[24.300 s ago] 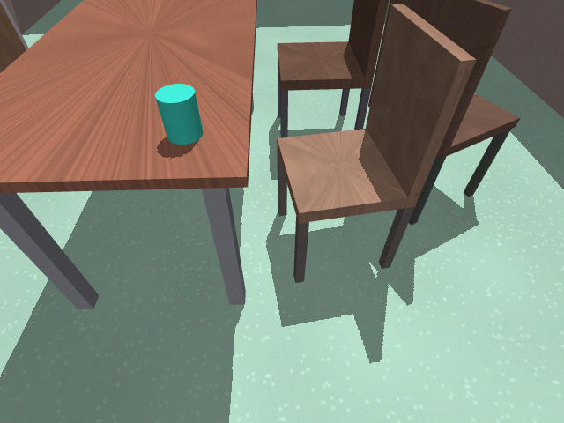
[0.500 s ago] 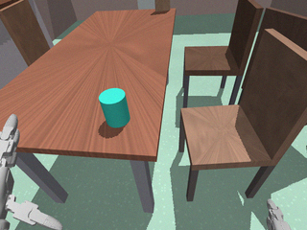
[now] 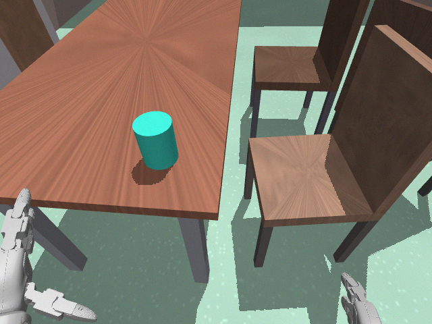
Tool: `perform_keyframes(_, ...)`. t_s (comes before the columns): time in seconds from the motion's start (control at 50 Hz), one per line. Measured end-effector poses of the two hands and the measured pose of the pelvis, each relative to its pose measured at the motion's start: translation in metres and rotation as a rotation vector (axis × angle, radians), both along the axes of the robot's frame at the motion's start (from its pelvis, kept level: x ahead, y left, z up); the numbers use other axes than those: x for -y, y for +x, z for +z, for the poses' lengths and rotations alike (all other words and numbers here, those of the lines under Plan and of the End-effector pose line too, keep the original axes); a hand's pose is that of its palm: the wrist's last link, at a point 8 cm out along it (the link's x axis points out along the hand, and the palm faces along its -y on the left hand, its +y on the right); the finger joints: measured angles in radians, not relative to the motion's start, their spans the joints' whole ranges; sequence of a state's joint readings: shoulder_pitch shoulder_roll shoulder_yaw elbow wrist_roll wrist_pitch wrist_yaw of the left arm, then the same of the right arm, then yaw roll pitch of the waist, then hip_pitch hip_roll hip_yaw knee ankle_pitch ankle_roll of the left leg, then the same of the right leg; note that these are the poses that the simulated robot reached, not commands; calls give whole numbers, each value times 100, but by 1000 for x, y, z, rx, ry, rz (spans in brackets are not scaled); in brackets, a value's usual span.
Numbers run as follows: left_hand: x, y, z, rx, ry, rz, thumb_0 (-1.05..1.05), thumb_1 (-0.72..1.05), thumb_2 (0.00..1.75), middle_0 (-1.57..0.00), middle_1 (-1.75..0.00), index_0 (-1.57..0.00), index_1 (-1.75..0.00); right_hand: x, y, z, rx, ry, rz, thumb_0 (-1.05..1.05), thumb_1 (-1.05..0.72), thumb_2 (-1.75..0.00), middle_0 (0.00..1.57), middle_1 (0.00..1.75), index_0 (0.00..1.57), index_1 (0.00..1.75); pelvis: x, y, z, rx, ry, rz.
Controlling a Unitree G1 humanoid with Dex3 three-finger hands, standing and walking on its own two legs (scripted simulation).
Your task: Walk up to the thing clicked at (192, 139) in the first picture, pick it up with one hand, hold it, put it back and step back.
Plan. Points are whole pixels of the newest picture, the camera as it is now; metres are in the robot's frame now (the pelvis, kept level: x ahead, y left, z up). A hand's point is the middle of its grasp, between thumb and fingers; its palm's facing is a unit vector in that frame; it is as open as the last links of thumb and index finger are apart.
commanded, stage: home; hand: left
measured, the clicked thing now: (157, 141) +0.51 +0.20 +0.05
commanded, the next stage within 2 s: none
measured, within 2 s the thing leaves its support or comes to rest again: neither
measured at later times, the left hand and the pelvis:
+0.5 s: hand (143, 295) +0.20 +0.18 -0.09, palm faces +0.10 -0.98 -0.19, open 17.6 cm; pelvis +0.03 +0.01 +0.00, yaw -1 degrees
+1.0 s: hand (124, 322) +0.16 +0.22 -0.12, palm faces -0.06 -0.94 -0.35, open 17.6 cm; pelvis +0.02 +0.00 +0.00, yaw -1 degrees
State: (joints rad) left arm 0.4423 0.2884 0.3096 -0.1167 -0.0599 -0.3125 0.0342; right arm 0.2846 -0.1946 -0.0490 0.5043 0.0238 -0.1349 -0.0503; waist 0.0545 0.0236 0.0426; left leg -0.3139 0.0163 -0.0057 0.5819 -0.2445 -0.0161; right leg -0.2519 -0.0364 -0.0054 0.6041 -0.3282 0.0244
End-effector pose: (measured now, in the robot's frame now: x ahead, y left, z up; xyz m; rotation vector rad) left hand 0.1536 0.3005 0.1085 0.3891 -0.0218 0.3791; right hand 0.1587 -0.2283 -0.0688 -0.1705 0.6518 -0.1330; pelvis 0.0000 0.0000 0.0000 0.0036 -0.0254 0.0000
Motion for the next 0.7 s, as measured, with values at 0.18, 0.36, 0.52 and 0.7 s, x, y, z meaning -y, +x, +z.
perform_keyframes(0.18,31,-4,-89,-347,-206,-43,-1,-54,6,-5,-7,-7,-6,-21,15,-2,-27,20,9,0,-42,-63,17,23,16,23,-8,15,2,-26,-4,-2)
perform_keyframes(0.36,67,14,-162,-611,-332,-101,-1,-58,3,-4,-5,-5,-5,-9,21,-3,-65,-33,-18,0,-79,-83,20,28,19,29,-8,21,2,-52,-4,-7)
perform_keyframes(0.52,69,29,-176,-657,-341,-65,-1,-57,3,-5,-5,-6,-5,-3,9,-13,-162,-54,-24,1,-88,-88,21,30,20,30,-6,30,2,-54,-11,-15)
perform_keyframes(0.7,68,37,-171,-682,-297,-56,-1,-58,3,-4,-5,-5,-5,6,-6,-26,-230,-37,-66,1,-90,-90,21,30,20,31,-6,32,2,-48,-9,-21)
